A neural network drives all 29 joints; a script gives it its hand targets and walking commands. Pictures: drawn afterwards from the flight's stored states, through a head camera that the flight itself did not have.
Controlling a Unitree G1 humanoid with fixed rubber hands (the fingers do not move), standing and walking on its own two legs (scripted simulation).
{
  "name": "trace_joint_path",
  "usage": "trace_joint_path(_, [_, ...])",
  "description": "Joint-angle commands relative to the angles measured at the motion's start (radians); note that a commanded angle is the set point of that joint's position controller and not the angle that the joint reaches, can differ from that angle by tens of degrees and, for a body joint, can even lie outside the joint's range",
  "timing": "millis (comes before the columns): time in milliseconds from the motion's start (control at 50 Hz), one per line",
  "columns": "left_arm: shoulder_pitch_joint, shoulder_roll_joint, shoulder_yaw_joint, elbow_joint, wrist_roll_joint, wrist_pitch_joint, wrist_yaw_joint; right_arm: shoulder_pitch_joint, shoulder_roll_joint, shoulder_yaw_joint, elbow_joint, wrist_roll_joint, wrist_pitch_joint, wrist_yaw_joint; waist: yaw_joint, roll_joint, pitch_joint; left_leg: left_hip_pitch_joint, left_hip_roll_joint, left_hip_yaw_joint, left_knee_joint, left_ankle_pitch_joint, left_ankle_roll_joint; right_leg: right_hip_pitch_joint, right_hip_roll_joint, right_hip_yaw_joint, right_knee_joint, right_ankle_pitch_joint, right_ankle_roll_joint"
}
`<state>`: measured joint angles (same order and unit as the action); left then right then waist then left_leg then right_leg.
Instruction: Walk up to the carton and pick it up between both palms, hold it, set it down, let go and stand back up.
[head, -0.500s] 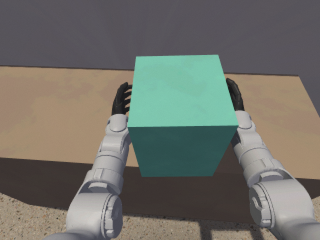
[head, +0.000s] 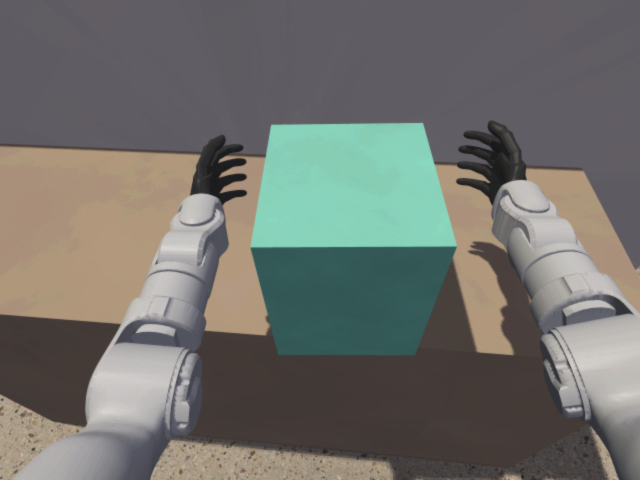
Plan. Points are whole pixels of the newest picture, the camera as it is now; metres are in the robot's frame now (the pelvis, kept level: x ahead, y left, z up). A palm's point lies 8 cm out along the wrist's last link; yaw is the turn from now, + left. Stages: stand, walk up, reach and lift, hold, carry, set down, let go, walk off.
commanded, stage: set down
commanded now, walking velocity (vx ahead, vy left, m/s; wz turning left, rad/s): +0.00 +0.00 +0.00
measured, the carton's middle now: (346, 245) +0.41 +0.01 +0.06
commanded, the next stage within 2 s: none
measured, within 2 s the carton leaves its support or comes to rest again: neither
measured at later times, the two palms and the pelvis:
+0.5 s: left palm (177, 146) +0.42 +0.20 +0.22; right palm (532, 135) +0.44 -0.19 +0.22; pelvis -0.01 +0.00 +0.00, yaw +1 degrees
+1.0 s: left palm (174, 217) +0.37 +0.21 +0.16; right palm (536, 205) +0.39 -0.20 +0.16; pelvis +0.00 +0.00 +0.00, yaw +0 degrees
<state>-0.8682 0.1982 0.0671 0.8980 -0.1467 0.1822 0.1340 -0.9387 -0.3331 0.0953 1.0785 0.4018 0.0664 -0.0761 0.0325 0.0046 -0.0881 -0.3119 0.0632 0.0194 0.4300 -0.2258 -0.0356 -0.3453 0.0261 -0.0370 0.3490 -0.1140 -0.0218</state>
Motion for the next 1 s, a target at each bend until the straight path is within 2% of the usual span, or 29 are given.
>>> trace_joint_path(0, [-0.442,0.121,0.008,-0.238,-0.021,0.043,-0.006,-0.406,-0.154,-0.048,-0.186,0.005,0.026,0.002,-0.017,-0.009,-0.497,0.139,-0.078,0.009,-0.026,0.311,-0.007,0.267,0.036,0.028,-0.008,0.190,0.019])
trace_joint_path(20, [-0.436,0.122,0.001,-0.197,-0.017,0.070,-0.009,-0.406,-0.150,-0.049,-0.161,-0.002,0.046,0.002,-0.026,-0.012,-0.436,0.125,-0.075,0.000,-0.025,0.298,-0.004,0.255,0.037,0.028,-0.010,0.174,0.018])
trace_joint_path(60, [-0.438,0.141,0.017,-0.193,-0.013,0.110,-0.014,-0.425,-0.140,-0.057,-0.177,-0.011,0.076,0.002,-0.014,-0.031,-0.417,0.096,-0.083,0.001,-0.034,0.263,0.007,0.270,0.033,0.030,-0.011,0.147,0.025])
trace_joint_path(80, [-0.481,0.164,0.023,-0.242,-0.022,0.130,-0.013,-0.463,-0.160,-0.069,-0.227,-0.005,0.090,0.000,-0.007,-0.026,-0.442,0.099,-0.085,0.009,-0.048,0.244,0.008,0.292,0.030,0.029,-0.019,0.146,0.027])
trace_joint_path(100, [-0.473,0.161,0.008,-0.178,-0.025,0.147,-0.015,-0.467,-0.145,-0.062,-0.180,-0.008,0.107,0.000,-0.014,-0.031,-0.383,0.064,-0.084,0.001,-0.049,0.215,0.015,0.288,0.028,0.033,-0.016,0.128,0.027])
trace_joint_path(140, [-0.500,0.179,0.017,-0.237,-0.029,0.170,-0.010,-0.477,-0.160,-0.066,-0.205,0.006,0.132,0.000,-0.009,-0.007,-0.425,0.081,-0.085,0.003,-0.060,0.216,0.013,0.299,0.026,0.034,-0.018,0.127,0.024])
trace_joint_path(160, [-0.504,0.194,0.018,-0.216,-0.029,0.183,-0.011,-0.492,-0.155,-0.065,-0.205,0.008,0.144,0.001,-0.012,-0.014,-0.405,0.069,-0.086,0.000,-0.058,0.217,0.017,0.300,0.025,0.032,-0.017,0.129,0.026])
trace_joint_path(180, [-0.493,0.195,0.031,-0.247,-0.031,0.193,-0.012,-0.483,-0.158,-0.058,-0.230,0.015,0.152,0.000,-0.008,-0.032,-0.427,0.083,-0.088,0.003,-0.060,0.233,0.019,0.326,0.025,0.031,-0.016,0.156,0.032])
trace_joint_path(200, [-0.501,0.207,0.034,-0.205,-0.032,0.203,-0.016,-0.501,-0.154,-0.056,-0.222,0.010,0.164,-0.003,-0.011,-0.047,-0.402,0.058,-0.089,0.006,-0.062,0.208,0.024,0.334,0.022,0.036,-0.016,0.148,0.035])
trace_joint_path(220, [-0.504,0.217,0.044,-0.253,-0.034,0.211,-0.016,-0.502,-0.170,-0.060,-0.257,0.016,0.169,-0.006,-0.008,-0.041,-0.451,0.069,-0.090,0.007,-0.068,0.225,0.021,0.365,0.022,0.037,-0.014,0.182,0.038])
trace_joint_path(240, [-0.501,0.221,0.034,-0.205,-0.035,0.218,-0.023,-0.500,-0.154,-0.064,-0.217,0.008,0.178,-0.007,-0.021,-0.044,-0.421,0.046,-0.090,0.001,-0.063,0.223,0.025,0.361,0.022,0.040,-0.007,0.195,0.039])
trace_joint_path(260, [-0.500,0.219,0.040,-0.278,-0.031,0.229,-0.024,-0.482,-0.173,-0.071,-0.254,0.019,0.181,-0.008,-0.021,-0.025,-0.468,0.077,-0.094,0.010,-0.063,0.252,0.017,0.390,0.023,0.038,-0.006,0.239,0.041])
trace_joint_path(280, [-0.479,0.203,0.032,-0.173,-0.028,0.236,-0.034,-0.476,-0.150,-0.065,-0.159,0.009,0.193,-0.006,-0.035,-0.036,-0.367,0.040,-0.089,-0.005,-0.063,0.225,0.022,0.359,0.022,0.037,-0.004,0.203,0.036])
trace_joint_path(300, [-0.524,0.227,0.044,-0.271,-0.033,0.240,-0.032,-0.495,-0.187,-0.075,-0.236,0.020,0.193,-0.006,-0.026,-0.015,-0.443,0.085,-0.088,0.007,-0.074,0.231,0.013,0.380,0.021,0.035,-0.018,0.208,0.038])
trace_joint_path(360, [-0.527,0.233,0.028,-0.262,-0.048,0.268,-0.033,-0.517,-0.184,-0.080,-0.227,0.024,0.213,-0.003,-0.039,-0.023,-0.410,0.086,-0.086,-0.002,-0.073,0.220,0.012,0.352,0.028,0.022,-0.019,0.184,0.035])
trace_joint_path(400, [-0.571,0.242,0.009,-0.269,-0.064,0.281,-0.029,-0.543,-0.208,-0.098,-0.215,0.029,0.226,0.009,-0.047,0.009,-0.393,0.102,-0.079,-0.004,-0.080,0.200,0.007,0.301,0.028,0.015,-0.032,0.125,0.026])
trace_joint_path(460, [-0.518,0.245,0.022,-0.307,-0.060,0.313,-0.030,-0.515,-0.219,-0.076,-0.246,0.047,0.238,0.015,-0.040,0.005,-0.433,0.141,-0.079,-0.002,-0.063,0.290,0.004,0.348,0.030,0.022,-0.021,0.232,0.031])
trace_joint_path(500, [-0.503,0.246,0.027,-0.281,-0.048,0.334,-0.041,-0.511,-0.230,-0.079,-0.214,0.052,0.246,0.022,-0.041,-0.001,-0.386,0.118,-0.079,-0.003,-0.073,0.266,0.002,0.361,0.033,0.018,-0.021,0.212,0.032])
trace_joint_path(520, [-0.479,0.243,0.038,-0.330,-0.045,0.339,-0.042,-0.489,-0.230,-0.068,-0.253,0.064,0.244,0.026,-0.031,-0.012,-0.397,0.125,-0.079,-0.003,-0.081,0.262,0.006,0.379,0.031,0.020,-0.025,0.215,0.036])
trace_joint_path(540, [-0.492,0.252,0.040,-0.305,-0.045,0.339,-0.046,-0.499,-0.217,-0.068,-0.235,0.060,0.249,0.028,-0.035,-0.020,-0.375,0.103,-0.082,-0.005,-0.084,0.251,0.015,0.379,0.026,0.027,-0.025,0.217,0.037])
trace_joint_path(580, [-0.438,0.254,0.059,-0.408,-0.036,0.345,-0.046,-0.445,-0.225,-0.066,-0.320,0.070,0.242,0.027,-0.031,-0.030,-0.425,0.132,-0.083,0.005,-0.090,0.279,0.016,0.429,0.026,0.033,-0.018,0.273,0.043])
trace_joint_path(600, [-0.444,0.258,0.058,-0.410,-0.030,0.352,-0.049,-0.449,-0.229,-0.072,-0.309,0.072,0.246,0.029,-0.034,-0.018,-0.415,0.128,-0.084,0.004,-0.090,0.291,0.011,0.430,0.030,0.028,-0.016,0.281,0.044])
trace_joint_path(640, [-0.438,0.244,0.050,-0.376,-0.024,0.364,-0.057,-0.430,-0.225,-0.082,-0.260,0.064,0.257,0.037,-0.043,-0.004,-0.321,0.108,-0.085,0.002,-0.110,0.223,0.013,0.388,0.027,0.031,-0.034,0.189,0.038])
trace_joint_path(680, [-0.364,0.209,0.049,-0.434,-0.019,0.370,-0.056,-0.358,-0.230,-0.085,-0.296,0.061,0.248,0.045,-0.046,0.011,-0.312,0.149,-0.078,0.000,-0.111,0.234,0.012,0.369,0.028,0.029,-0.040,0.170,0.031])
trace_joint_path(760, [-0.263,0.202,0.090,-0.547,0.012,0.380,-0.063,-0.277,-0.208,-0.082,-0.406,0.056,0.231,0.049,-0.032,-0.007,-0.301,0.168,-0.088,0.009,-0.112,0.272,0.012,0.407,0.032,0.030,-0.042,0.201,0.035])
trace_joint_path(800, [-0.217,0.191,0.095,-0.625,0.025,0.388,-0.064,-0.230,-0.213,-0.101,-0.457,0.043,0.225,0.049,-0.042,0.006,-0.295,0.181,-0.086,0.009,-0.118,0.270,0.010,0.409,0.032,0.030,-0.038,0.196,0.035])
trace_joint_path(860, [-0.160,0.177,0.103,-0.683,0.028,0.392,-0.064,-0.172,-0.188,-0.118,-0.550,0.014,0.219,0.048,-0.035,-0.021,-0.261,0.158,-0.090,0.015,-0.131,0.207,0.023,0.406,0.027,0.035,-0.045,0.135,0.034])
trace_joint_path(920, [-0.143,0.164,0.090,-0.739,0.017,0.384,-0.051,-0.138,-0.177,-0.156,-0.617,-0.014,0.211,0.049,-0.044,0.003,-0.266,0.149,-0.090,0.014,-0.135,0.168,0.023,0.375,0.020,0.036,-0.040,0.105,0.024])
trace_joint_path(980, [-0.038,0.138,0.092,-0.813,0.024,0.392,-0.048,-0.045,-0.175,-0.157,-0.674,-0.022,0.203,0.048,-0.047,-0.001,-0.291,0.198,-0.091,0.015,-0.125,0.243,0.016,0.395,0.030,0.031,-0.029,0.187,0.024])
